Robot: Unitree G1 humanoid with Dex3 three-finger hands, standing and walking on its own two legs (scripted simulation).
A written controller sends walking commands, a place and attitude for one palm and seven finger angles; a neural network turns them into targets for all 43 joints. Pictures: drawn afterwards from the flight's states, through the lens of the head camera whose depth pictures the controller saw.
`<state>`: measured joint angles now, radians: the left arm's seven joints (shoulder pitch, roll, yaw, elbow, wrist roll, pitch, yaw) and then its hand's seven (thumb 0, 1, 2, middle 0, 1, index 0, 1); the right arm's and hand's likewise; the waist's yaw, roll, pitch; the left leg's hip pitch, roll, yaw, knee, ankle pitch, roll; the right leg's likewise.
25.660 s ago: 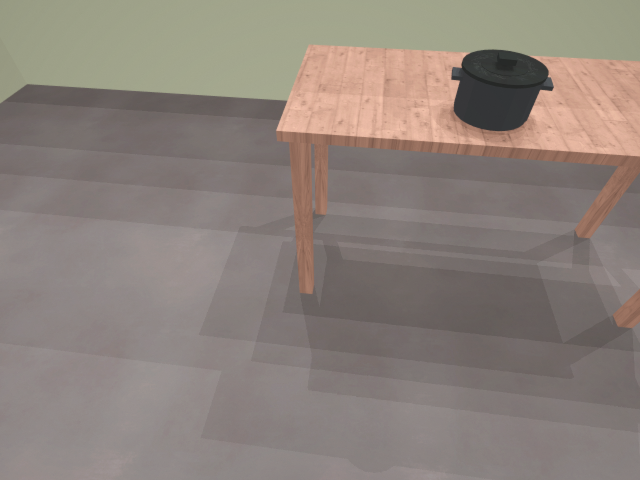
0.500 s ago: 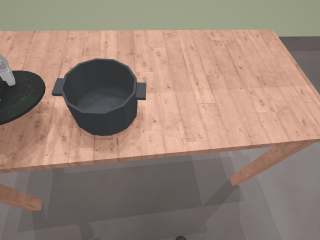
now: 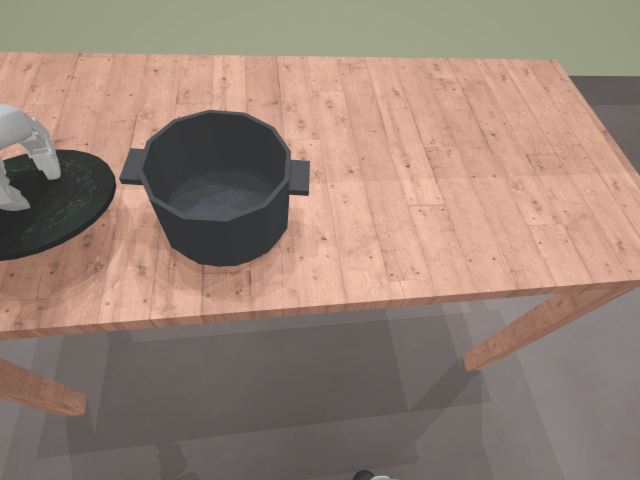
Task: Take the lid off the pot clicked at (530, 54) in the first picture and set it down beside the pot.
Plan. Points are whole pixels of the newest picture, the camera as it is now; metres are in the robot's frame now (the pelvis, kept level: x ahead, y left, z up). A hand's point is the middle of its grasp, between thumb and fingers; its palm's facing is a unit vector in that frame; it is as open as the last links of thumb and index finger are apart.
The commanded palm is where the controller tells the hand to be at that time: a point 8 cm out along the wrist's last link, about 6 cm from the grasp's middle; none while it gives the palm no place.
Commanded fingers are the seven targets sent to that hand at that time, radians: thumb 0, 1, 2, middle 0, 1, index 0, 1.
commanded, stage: lower the lid onto the table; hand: left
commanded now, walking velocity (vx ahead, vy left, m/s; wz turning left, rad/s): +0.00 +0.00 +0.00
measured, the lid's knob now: (21, 185) +0.47 +0.34 +0.06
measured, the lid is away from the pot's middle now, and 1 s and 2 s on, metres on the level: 0.23 0.23 0.23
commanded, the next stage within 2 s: open the fingers wide in 0.56 s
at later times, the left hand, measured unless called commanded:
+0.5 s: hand (33, 192) +0.46 +0.33 +0.06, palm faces -0.54 -0.12 -0.83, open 7.8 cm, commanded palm +0.52 +0.33 +0.12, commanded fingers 0.00 0.62 0.92 -0.92 -1.08 -0.89 -1.04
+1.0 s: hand (25, 211) +0.44 +0.33 +0.05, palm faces -0.48 -0.12 -0.87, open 7.3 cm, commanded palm +0.47 +0.33 +0.11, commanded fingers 0.00 0.40 0.65 -0.63 -1.05 -0.61 -1.03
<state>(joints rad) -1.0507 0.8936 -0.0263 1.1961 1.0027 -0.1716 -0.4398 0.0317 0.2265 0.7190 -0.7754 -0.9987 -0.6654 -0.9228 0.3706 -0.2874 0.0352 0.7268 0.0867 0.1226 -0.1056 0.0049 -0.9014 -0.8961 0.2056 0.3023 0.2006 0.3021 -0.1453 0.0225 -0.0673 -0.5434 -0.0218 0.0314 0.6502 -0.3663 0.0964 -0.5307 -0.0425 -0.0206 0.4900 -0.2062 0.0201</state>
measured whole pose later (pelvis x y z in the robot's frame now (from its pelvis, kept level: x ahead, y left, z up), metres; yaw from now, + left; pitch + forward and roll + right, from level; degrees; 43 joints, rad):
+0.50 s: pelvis +0.00 +0.00 -0.01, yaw -1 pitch +17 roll -4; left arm -1.05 0.90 -0.02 1.25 1.03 -0.18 -0.39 0.03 0.23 0.72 -0.78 -1.00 -0.66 -0.92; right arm 0.40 -0.29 0.04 0.73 0.09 0.12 -0.12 0.00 -0.90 -0.90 0.21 0.30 0.20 0.30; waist -0.18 0.02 -0.07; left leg -0.61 -0.01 0.04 0.70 -0.38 0.09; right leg -0.60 -0.03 -0.01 0.54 -0.23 0.03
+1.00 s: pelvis +0.00 -0.02 -0.01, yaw +0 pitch +17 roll -4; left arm -0.92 0.90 0.06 1.14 1.02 -0.22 -0.34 0.04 0.36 0.66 -0.74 -1.05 -0.61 -0.97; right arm 0.32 -0.27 0.03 0.69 0.08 0.19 -0.10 0.00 -0.90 -0.90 0.21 0.30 0.20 0.30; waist -0.14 0.02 -0.08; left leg -0.63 0.00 0.02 0.71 -0.38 0.07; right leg -0.62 -0.02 -0.02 0.56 -0.24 0.04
